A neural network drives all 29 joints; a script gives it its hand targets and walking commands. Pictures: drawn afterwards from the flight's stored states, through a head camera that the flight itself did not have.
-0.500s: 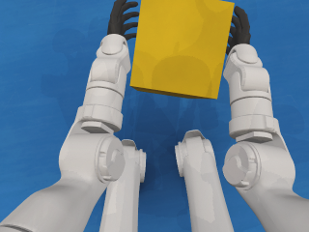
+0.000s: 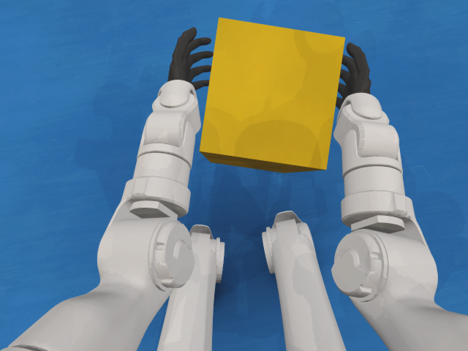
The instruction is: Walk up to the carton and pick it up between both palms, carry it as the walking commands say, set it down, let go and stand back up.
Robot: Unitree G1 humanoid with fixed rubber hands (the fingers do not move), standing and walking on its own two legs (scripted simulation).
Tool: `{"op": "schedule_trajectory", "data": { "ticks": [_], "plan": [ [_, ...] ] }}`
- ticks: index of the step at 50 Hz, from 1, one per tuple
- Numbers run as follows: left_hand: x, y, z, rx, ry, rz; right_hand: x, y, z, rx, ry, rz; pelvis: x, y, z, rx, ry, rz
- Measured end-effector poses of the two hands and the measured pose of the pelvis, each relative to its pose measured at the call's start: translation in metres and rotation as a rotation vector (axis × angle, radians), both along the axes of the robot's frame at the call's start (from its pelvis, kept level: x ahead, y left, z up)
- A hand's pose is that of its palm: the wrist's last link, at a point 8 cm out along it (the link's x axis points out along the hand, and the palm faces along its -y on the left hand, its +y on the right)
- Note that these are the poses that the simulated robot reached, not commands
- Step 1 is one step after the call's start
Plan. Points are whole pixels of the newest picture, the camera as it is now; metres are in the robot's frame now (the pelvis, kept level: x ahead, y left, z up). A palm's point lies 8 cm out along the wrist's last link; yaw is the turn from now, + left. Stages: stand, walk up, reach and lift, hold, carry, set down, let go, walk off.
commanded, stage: reach and lift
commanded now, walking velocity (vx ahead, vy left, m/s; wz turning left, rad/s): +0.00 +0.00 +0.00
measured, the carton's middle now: (260, 116) +0.49 -0.07 -0.15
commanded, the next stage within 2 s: none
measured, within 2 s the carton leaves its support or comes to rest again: neither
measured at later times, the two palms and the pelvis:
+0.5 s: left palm (167, 75) +0.50 +0.06 +0.01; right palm (373, 92) +0.46 -0.19 +0.00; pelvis +0.01 +0.00 +0.06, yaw -1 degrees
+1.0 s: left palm (144, 63) +0.48 +0.06 +0.08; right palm (403, 82) +0.44 -0.19 +0.07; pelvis +0.03 +0.00 +0.12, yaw -1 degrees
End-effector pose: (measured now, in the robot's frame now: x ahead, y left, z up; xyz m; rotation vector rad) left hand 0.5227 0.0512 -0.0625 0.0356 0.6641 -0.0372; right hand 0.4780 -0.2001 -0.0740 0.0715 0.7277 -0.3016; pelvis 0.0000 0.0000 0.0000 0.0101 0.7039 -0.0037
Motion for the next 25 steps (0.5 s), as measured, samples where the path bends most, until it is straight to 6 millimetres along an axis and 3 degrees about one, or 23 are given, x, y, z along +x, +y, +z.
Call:
{"op": "schedule_trajectory", "data": {
  "ticks": [25],
  "plan": [
    [-0.02,0.007,0.071,-0.01,-0.008,0.007,-0.02,0.006,0.072,0.004,-0.011,-0.01,0.013,0.003,0.059,-0.008,-0.066,-0.006]
  ]
}}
